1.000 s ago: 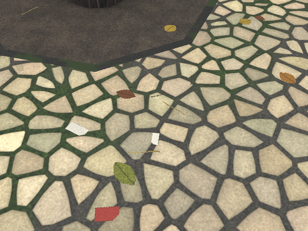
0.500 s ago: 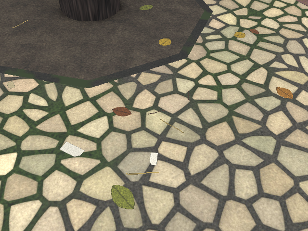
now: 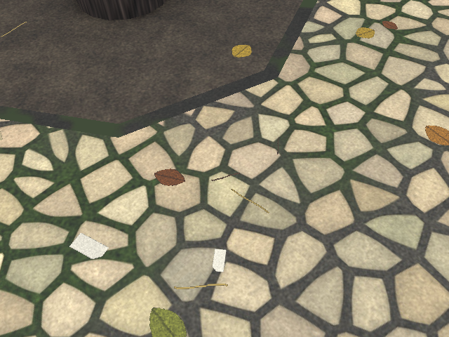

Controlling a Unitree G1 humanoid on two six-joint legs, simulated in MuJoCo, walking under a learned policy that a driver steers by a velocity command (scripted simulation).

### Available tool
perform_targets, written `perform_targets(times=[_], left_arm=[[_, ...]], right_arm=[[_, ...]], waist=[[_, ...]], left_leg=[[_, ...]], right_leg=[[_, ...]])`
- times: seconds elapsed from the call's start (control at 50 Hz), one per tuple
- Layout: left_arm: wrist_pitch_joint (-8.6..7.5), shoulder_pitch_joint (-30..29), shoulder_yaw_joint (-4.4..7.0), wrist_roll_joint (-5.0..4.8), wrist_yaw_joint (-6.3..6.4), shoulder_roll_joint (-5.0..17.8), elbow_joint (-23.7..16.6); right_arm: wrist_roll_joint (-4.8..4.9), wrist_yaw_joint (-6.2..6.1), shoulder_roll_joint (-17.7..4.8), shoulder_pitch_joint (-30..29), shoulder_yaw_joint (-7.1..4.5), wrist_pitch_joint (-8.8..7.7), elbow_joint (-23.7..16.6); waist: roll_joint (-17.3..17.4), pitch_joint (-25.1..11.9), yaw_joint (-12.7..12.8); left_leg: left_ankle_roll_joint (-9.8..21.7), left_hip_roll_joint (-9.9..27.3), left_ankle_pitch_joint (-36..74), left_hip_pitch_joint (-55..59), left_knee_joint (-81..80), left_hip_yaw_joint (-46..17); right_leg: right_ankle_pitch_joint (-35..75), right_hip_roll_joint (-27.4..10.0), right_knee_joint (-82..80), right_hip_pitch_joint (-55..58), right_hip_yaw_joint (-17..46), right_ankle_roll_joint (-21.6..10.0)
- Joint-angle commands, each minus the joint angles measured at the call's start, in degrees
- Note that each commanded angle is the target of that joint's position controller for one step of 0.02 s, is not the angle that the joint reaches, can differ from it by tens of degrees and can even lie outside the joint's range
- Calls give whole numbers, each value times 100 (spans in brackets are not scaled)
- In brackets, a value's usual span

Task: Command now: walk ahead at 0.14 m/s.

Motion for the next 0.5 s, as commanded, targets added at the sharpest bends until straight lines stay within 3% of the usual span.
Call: perform_targets(times=[0.02, 0.08, 0.12, 0.18, 0.22, 0.24, 0.26, 0.28, 0.32, 0.36, 0.38, 0.4, 0.46, 0.5], left_arm=[[-77, -179, 32, 128, 7, 479, -147], [-43, -184, 59, 117, 101, 679, -81], [41, -99, 73, 70, 163, 798, -46], [152, -215, 40, -4, 238, 778, -45], [198, -31, 76, -79, 303, 870, -15], [226, 74, 121, -126, 339, 973, -29], [244, 212, 166, -168, 380, 1009, -84], [235, 130, 184, -193, 410, 1023, -176], [145, -40, 185, -235, 417, 873, -374], [8, -332, 163, -172, 361, 616, -519], [-80, -467, 149, -146, 298, 553, -574], [-169, -509, 149, -162, 227, 591, -620], [-366, -687, 142, -199, 64, 666, -643], [-390, -701, 122, -218, 13, 649, -637]], right_arm=[[-57, -104, -179, 750, -85, 158, -51], [-108, -166, -175, 413, -56, 256, -154], [-98, -158, -311, 182, -84, 328, -185], [-127, -113, -336, -8, -101, 359, -182], [-163, -95, -425, -126, -119, 335, -246], [-123, -92, -503, -170, -126, 307, -302], [-59, -88, -731, -265, -186, 282, -323], [3, -71, -742, -240, -228, 240, -306], [36, -39, -712, -83, -264, 82, -282], [48, -11, -938, 209, -371, -52, -266], [43, -21, -931, 314, -393, -90, -295], [41, -24, -910, 448, -404, -142, -310], [130, -16, -781, 400, -409, -162, -456], [115, -38, -905, 233, -456, -55, -605]], waist=[[-689, -922, -259], [-782, -980, -216], [-749, -1011, -122], [-682, -677, -203], [-667, -533, -151], [-591, -375, -89], [-272, -171, 73], [5, -1, 50], [590, 55, 46], [1065, 0, -74], [1135, -78, -148], [1174, -228, -203], [589, -585, -163], [606, -705, -89]], left_leg=[[-12, 423, 366, 372, -598, -134], [-51, 417, 680, 663, -1890, -43], [-53, 373, 1156, 873, -2367, 14], [46, 255, 1694, 1227, -3151, 200], [231, 189, 1317, 1107, -3315, 304], [401, 198, 881, 815, -3439, 268], [625, 234, 189, 376, -3569, 99], [822, 321, -418, -126, -3885, -220], [1107, 677, -909, -390, -4722, -1052], [1437, 1163, -1011, 504, -5515, -2435], [1567, 1271, -664, 1252, -5552, -2854], [1678, 1458, -59, 1874, -5419, -3150], [1457, 1245, 1314, 2422, -5054, -2642], [1324, 986, 1697, 1921, -5037, -2308]], right_leg=[[1931, -1405, -1153, 319, 1120, -1008], [1286, -1319, -1268, 180, 954, -1040], [-80, -1337, -1451, 145, 1083, -980], [-1904, -1224, -1519, -115, 1061, -703], [-2972, -1160, -1465, -22, 1125, -483], [-3312, -1155, -1310, 108, 1171, -436], [-3582, -1047, -1204, 173, 1059, -406], [-3619, -984, -965, 376, 868, -374], [-2978, -634, -102, 598, 364, -214], [-1984, 4, 874, -112, 11, -38], [-2033, 151, 1185, -814, 161, -17], [-2350, 64, 1640, -1399, 453, -19], [-2156, -125, 1220, -1522, 587, 46], [-1489, 16, 481, -600, 417, 146]])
